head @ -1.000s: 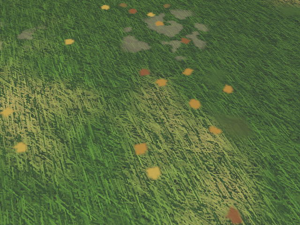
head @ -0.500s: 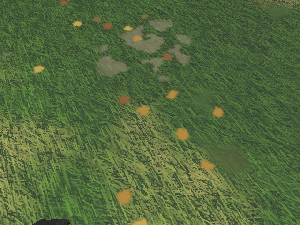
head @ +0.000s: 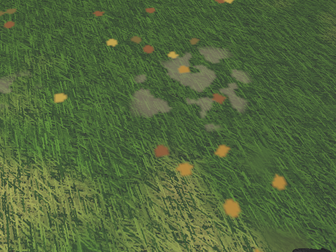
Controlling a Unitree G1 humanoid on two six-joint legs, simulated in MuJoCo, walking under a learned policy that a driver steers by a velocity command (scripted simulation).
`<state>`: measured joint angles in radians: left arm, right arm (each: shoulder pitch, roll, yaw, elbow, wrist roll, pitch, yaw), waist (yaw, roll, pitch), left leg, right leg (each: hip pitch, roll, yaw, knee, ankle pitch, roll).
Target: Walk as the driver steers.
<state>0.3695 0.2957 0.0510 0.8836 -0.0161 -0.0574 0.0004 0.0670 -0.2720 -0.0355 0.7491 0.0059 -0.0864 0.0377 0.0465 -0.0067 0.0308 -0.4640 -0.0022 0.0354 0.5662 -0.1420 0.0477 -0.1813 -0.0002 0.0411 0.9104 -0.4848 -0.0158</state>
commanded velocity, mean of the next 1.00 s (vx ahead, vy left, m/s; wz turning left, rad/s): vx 0.50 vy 0.00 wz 0.34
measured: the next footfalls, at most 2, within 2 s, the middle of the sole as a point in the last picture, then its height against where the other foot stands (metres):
right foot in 0.44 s outside the picture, level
left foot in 0.98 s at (135, 208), level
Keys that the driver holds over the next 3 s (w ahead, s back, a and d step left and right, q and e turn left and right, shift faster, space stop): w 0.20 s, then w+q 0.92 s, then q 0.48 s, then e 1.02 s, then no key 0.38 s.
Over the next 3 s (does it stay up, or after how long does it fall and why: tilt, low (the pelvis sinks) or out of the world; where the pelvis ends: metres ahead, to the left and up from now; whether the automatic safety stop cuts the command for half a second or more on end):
stays up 0.79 0.18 0.01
